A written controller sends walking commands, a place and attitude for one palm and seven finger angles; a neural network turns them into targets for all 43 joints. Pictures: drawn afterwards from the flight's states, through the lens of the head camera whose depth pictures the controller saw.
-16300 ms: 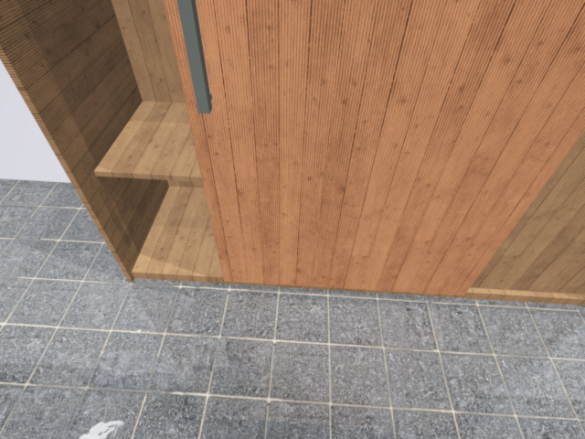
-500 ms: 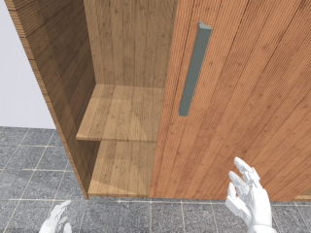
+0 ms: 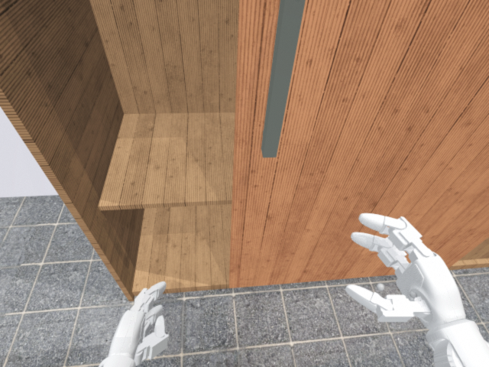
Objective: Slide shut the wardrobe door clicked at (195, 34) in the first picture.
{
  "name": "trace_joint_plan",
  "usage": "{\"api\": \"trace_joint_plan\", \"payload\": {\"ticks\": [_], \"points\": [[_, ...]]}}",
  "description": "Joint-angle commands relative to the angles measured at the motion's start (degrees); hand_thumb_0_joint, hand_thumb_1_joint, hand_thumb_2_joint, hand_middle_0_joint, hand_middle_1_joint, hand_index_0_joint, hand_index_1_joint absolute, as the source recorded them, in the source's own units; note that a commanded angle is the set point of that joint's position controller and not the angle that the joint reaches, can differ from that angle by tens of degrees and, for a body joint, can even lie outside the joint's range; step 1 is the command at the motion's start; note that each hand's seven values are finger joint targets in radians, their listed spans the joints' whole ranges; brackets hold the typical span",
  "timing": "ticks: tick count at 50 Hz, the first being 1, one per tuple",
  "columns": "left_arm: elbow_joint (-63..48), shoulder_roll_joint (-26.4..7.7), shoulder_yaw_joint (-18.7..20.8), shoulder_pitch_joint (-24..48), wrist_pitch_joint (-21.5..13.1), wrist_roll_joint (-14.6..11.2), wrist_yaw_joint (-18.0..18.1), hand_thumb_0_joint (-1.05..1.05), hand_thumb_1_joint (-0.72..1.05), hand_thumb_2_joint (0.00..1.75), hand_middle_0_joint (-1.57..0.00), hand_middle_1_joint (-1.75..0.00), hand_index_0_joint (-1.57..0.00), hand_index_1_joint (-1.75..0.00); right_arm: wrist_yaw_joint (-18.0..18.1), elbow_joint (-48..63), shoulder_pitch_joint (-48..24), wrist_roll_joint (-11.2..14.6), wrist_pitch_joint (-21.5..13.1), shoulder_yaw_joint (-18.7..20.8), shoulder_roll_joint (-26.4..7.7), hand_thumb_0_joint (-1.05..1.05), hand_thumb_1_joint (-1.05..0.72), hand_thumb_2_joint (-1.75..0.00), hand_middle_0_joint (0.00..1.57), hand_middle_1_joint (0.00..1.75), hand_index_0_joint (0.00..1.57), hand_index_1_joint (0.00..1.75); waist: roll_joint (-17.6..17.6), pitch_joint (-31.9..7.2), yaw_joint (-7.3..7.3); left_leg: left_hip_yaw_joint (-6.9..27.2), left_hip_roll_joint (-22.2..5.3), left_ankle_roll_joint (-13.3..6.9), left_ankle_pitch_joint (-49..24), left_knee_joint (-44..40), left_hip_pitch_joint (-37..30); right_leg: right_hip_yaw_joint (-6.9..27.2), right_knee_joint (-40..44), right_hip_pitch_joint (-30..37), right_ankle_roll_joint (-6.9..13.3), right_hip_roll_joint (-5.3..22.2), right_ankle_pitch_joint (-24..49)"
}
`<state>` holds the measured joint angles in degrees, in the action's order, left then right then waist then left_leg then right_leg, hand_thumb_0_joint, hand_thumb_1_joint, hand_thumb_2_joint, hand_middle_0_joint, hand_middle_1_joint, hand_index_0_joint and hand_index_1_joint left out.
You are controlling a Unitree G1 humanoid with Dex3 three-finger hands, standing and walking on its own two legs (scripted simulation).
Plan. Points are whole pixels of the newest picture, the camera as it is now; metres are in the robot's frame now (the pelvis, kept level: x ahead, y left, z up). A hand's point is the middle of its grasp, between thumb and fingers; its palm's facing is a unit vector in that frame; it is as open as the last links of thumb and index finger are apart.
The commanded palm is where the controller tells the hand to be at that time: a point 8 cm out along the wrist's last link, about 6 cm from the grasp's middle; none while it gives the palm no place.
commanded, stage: raise the hand with hooked fingers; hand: right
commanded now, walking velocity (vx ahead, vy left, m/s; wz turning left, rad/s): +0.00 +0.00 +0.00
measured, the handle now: (276, 83) +0.50 -0.02 +0.22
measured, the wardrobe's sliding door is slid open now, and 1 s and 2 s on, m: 0.38 0.38 0.38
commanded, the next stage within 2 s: move the hooked fingers beside the handle in 1.34 s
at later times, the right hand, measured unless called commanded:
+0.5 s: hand (474, 225) +0.26 -0.25 +0.20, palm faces +0.00 +0.99 -0.15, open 13.4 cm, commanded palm +0.23 -0.29 +0.20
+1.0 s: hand out of the picture +0.30 -0.28 +0.25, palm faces +0.01 +0.99 -0.15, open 14.0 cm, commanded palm +0.25 -0.31 +0.25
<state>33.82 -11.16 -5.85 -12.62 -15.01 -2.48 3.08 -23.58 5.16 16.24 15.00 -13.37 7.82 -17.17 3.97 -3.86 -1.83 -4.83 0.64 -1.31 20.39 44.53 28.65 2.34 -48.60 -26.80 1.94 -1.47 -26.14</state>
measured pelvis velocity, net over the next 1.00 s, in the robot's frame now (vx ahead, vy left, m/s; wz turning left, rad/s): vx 0.01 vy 0.01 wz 0.01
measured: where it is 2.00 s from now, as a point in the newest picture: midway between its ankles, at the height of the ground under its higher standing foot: outside the picture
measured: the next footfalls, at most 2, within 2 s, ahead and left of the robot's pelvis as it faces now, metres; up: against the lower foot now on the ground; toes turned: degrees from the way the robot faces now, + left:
none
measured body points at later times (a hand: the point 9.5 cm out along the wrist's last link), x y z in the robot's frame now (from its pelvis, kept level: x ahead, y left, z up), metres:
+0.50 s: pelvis +0.01 +0.00 +0.03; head -0.02 +0.01 +0.48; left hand +0.21 +0.23 -0.02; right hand +0.25 -0.30 +0.21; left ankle +0.03 +0.11 -0.70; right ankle -0.01 -0.10 -0.70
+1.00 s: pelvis +0.01 +0.01 +0.03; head -0.01 +0.04 +0.48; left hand +0.20 +0.24 -0.05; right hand +0.30 -0.33 +0.26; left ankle +0.03 +0.11 -0.70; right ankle -0.01 -0.10 -0.70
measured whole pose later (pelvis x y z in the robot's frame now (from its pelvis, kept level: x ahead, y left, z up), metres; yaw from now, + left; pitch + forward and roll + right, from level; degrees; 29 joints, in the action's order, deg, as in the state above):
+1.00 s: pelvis +0.01 +0.01 +0.03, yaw +1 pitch -1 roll +1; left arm 36.3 -17.9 -4.8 -12.2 -13.1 -5.3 3.6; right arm -31.4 -13.2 -13.2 19.4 12.7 29.0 -33.9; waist 5.1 -2.2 -2.7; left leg -3.5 0.9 -1.7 13.8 28.9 14.4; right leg 1.4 -30.6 -11.4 1.4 -1.4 -18.4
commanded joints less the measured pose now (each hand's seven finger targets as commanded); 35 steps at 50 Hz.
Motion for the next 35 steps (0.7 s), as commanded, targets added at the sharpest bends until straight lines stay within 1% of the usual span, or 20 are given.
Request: {"api": "trace_joint_plan", "payload": {"ticks": [1, 2, 3, 5, 7, 9, 11, 13, 14, 16, 19, 20, 21, 23, 25, 27, 29, 31, 34, 35], "points": [[-11.9, -9.2, 5.3, 7.7, -2.9, -1.1, 1.9, 0.00, 0.90, 0.90, -0.20, -0.30, -0.20, -0.30, 2.0, 9.5, 0.5, 6.3, 6.5, 16.5, -12.0, 0.00, 0.01, -0.51, 0.27, 0.88, 0.27, 0.88, -7.4, -11.7, -2.29, 2.1, -1.0, 0.2, -10.0, -8.9, -15.7, 0.8, 12.7, 0.8, -0.5, 0.8, 16.8], [-11.8, -8.7, 5.2, 7.6, -3.1, -1.1, 1.9, 0.00, 0.90, 0.90, -0.20, -0.30, -0.20, -0.30, 3.3, 11.5, 0.6, 7.8, 6.5, 18.7, -12.4, 0.00, 0.03, -0.50, 0.27, 0.90, 0.27, 0.90, -7.0, -12.2, -2.72, 1.8, -0.8, 0.2, -11.9, -9.0, -16.8, 0.6, 13.1, 1.3, -0.9, 0.9, 18.4], [-11.8, -8.4, 4.8, 7.3, -3.6, -0.9, 1.6, 0.00, 0.90, 0.90, -0.20, -0.30, -0.20, -0.30, 4.2, 14.5, -0.4, 8.8, 5.9, 19.3, -12.0, 0.00, 0.06, -0.49, 0.27, 0.92, 0.27, 0.92, -4.6, -12.5, -2.84, 1.2, -0.5, 0.1, -14.1, -8.7, -17.2, 0.7, 13.8, 2.4, -1.3, 0.9, 20.3], [-11.1, -8.6, 4.8, 6.1, -4.8, -0.4, 1.2, 0.00, 0.90, 0.90, -0.20, -0.30, -0.20, -0.30, 5.6, 17.8, -1.7, 9.1, 4.2, 20.9, -13.6, 0.00, 0.10, -0.47, 0.27, 0.94, 0.27, 0.94, -2.8, -11.8, -2.97, 1.2, 0.0, -0.2, -17.2, -8.9, -17.5, 0.6, 14.2, 3.8, -1.8, 1.2, 23.7], [-9.8, -9.1, 5.1, 4.3, -6.2, -0.3, 0.7, 0.00, 0.90, 0.90, -0.20, -0.30, -0.20, -0.30, 5.5, 17.5, -2.5, 7.7, 2.7, 17.7, -11.6, 0.00, 0.15, -0.45, 0.27, 0.98, 0.27, 0.98, 0.4, -9.1, -1.38, 1.1, -0.1, -0.2, -17.9, -9.6, -15.3, 0.0, 14.8, 5.4, -1.9, 1.5, 24.2], [-8.6, -10.2, 5.4, 3.7, -7.3, -0.7, 0.8, 0.00, 0.90, 0.90, -0.20, -0.30, -0.20, -0.30, 4.2, 14.9, -6.1, 6.2, 2.8, 13.5, -9.8, 0.00, 0.20, -0.43, 0.28, 1.00, 0.28, 1.00, 2.0, -5.0, 0.67, 1.4, -0.2, 0.1, -15.3, -11.0, -12.2, 0.0, 15.2, 6.0, -1.3, 1.7, 21.0], [-7.7, -11.2, 5.7, 3.6, -8.1, -1.4, 1.4, 0.00, 0.90, 0.90, -0.20, -0.30, -0.20, -0.30, 2.5, 11.6, -9.9, 5.3, 4.6, 11.1, -9.6, 0.00, 0.24, -0.41, 0.28, 1.03, 0.28, 1.03, 0.6, -1.0, 2.02, 1.8, -0.2, 0.3, -10.8, -13.2, -10.7, 0.6, 16.5, 5.8, -0.5, 2.0, 16.4], [-7.5, -12.0, 6.0, 3.8, -8.8, -1.9, 2.3, 0.00, 0.90, 0.90, -0.20, -0.30, -0.20, -0.30, 1.2, 10.8, -13.6, 5.0, 6.7, 12.3, -12.6, 0.00, 0.29, -0.39, 0.29, 1.07, 0.29, 1.07, 0.1, -1.4, 1.66, 2.4, -0.3, 0.4, -6.1, -14.9, -11.0, 1.1, 17.9, 7.0, 0.0, 2.0, 12.6], [-7.4, -12.3, 6.0, 3.8, -8.9, -1.9, 2.6, 0.00, 0.90, 0.90, -0.20, -0.30, -0.20, -0.30, 0.9, 10.6, -15.3, 4.7, 7.6, 14.6, -15.5, 0.00, 0.31, -0.38, 0.29, 1.08, 0.29, 1.08, -0.5, -2.8, 1.11, 2.4, -0.4, 0.3, -5.5, -15.3, -12.3, 1.4, 18.6, 7.6, 0.0, 2.0, 12.4], [-7.5, -12.1, 5.8, 4.5, -9.2, -1.7, 2.9, 0.00, 0.90, 0.90, -0.20, -0.30, -0.20, -0.30, 0.9, 13.9, -18.9, 4.8, 7.9, 18.9, -20.2, 0.00, 0.36, -0.36, 0.29, 1.11, 0.29, 1.11, 1.3, -6.3, 0.06, 2.5, -0.5, 0.2, -7.6, -15.7, -15.5, 1.6, 19.2, 10.3, 0.2, 1.8, 15.0], [-7.2, -11.2, 5.0, 5.1, -9.3, -1.1, 2.8, 0.00, 0.90, 0.90, -0.20, -0.30, -0.20, -0.30, 1.4, 16.0, -21.4, 6.2, 7.1, 23.4, -22.6, 0.00, 0.43, -0.33, 0.29, 1.15, 0.29, 1.15, 3.1, -10.1, -1.14, 1.8, -0.3, -0.2, -14.4, -15.3, -19.5, 1.9, 20.1, 14.0, -0.5, 1.6, 21.4], [-6.7, -11.2, 4.8, 5.0, -9.0, -1.1, 2.7, 0.00, 0.90, 0.90, -0.20, -0.30, -0.20, -0.30, 1.6, 14.5, -21.5, 6.6, 7.2, 25.1, -24.0, 0.00, 0.45, -0.32, 0.30, 1.17, 0.30, 1.17, 2.3, -9.7, -1.44, 1.8, 0.0, -0.1, -15.0, -15.8, -20.2, 1.7, 20.3, 14.1, -0.6, 1.8, 21.9], [-6.4, -10.8, 4.4, 5.7, -9.0, -1.1, 2.6, 0.00, 0.90, 0.90, -0.20, -0.30, -0.20, -0.30, 1.2, 13.7, -23.0, 7.6, 7.3, 23.9, -21.7, 0.00, 0.48, -0.31, 0.30, 1.18, 0.30, 1.18, 4.1, -7.4, -1.05, 1.4, 0.0, -0.3, -15.9, -16.1, -19.8, 1.7, 20.9, 14.2, -0.9, 1.6, 22.2], [-5.6, -11.0, 4.1, 5.7, -8.2, -1.5, 2.6, 0.00, 0.90, 0.90, -0.20, -0.30, -0.20, -0.30, 0.0, 7.8, -24.8, 8.2, 9.0, 22.7, -20.5, 0.00, 0.50, -0.30, 0.30, 1.20, 0.30, 1.20, 1.8, -3.2, -0.51, 1.3, 0.3, -0.3, -16.2, -17.0, -18.1, 1.8, 21.9, 13.6, -1.0, 1.8, 21.2], [-5.0, -11.5, 4.0, 5.5, -7.2, -1.9, 2.5, 0.00, 0.90, 0.90, -0.20, -0.30, -0.20, -0.30, -1.6, 1.0, -26.2, 7.5, 12.2, 20.9, -19.5, 0.00, 0.50, -0.30, 0.30, 1.20, 0.30, 1.20, 1.6, 1.6, -0.24, 1.8, 0.3, -0.4, -14.0, -18.4, -16.0, 1.4, 22.8, 12.2, -0.8, 2.0, 18.5], [-5.4, -12.0, 4.0, 5.9, -6.2, -2.3, 2.3, 0.00, 0.90, 0.90, -0.20, -0.30, -0.20, -0.30, -3.2, -1.1, -29.0, 6.7, 15.5, 19.3, -19.8, 0.00, 0.50, -0.30, 0.30, 1.20, 0.30, 1.20, 0.9, 2.9, 0.15, 2.1, -0.1, -0.3, -12.8, -18.7, -15.5, 1.4, 23.4, 11.3, -0.5, 2.0, 17.0], [-6.4, -12.4, 4.1, 6.4, -5.2, -2.4, 2.2, 0.00, 0.90, 0.90, -0.20, -0.30, -0.20, -0.30, -4.0, -1.1, -31.4, 5.7, 17.8, 19.1, -21.1, 0.00, 0.50, -0.30, 0.30, 1.20, 0.30, 1.20, -1.3, 0.4, 0.25, 2.3, -0.2, -0.1, -13.3, -18.4, -16.2, 1.4, 22.8, 11.7, -0.1, 1.8, 17.7], [-7.0, -12.3, 4.0, 7.4, -4.4, -2.5, 2.0, 0.00, 0.90, 0.90, -0.20, -0.30, -0.20, -0.30, -4.8, 0.8, -34.5, 5.7, 19.0, 20.7, -23.8, 0.00, 0.50, -0.30, 0.30, 1.20, 0.30, 1.20, 0.1, -3.1, 0.04, 3.2, -0.6, -0.2, -13.8, -18.7, -18.0, 1.0, 22.2, 13.0, 0.0, 1.5, 18.3], [-8.7, -11.3, 3.4, 8.8, -4.5, -2.1, 1.9, 0.00, 0.90, 0.90, -0.20, -0.30, -0.20, -0.30, -5.6, 9.7, -41.2, 6.4, 18.0, 26.9, -31.3, 0.00, 0.50, -0.30, 0.30, 1.20, 0.30, 1.20, 1.7, -14.2, -1.25, 3.0, -0.4, -0.2, -19.9, -17.9, -24.1, 1.5, 21.9, 18.3, 0.1, 1.0, 24.6], [-8.4, -10.9, 2.9, 9.0, -4.4, -1.7, 1.8, 0.00, 0.90, 0.90, -0.20, -0.30, -0.20, -0.30, -5.2, 10.3, -40.9, 6.8, 17.3, 29.1, -33.6, 0.00, 0.50, -0.30, 0.30, 1.20, 0.30, 1.20, 2.2, -14.3, -1.61, 3.3, -0.3, -0.2, -20.0, -18.2, -25.0, 1.2, 21.6, 18.0, 0.0, 1.0, 24.9]]}}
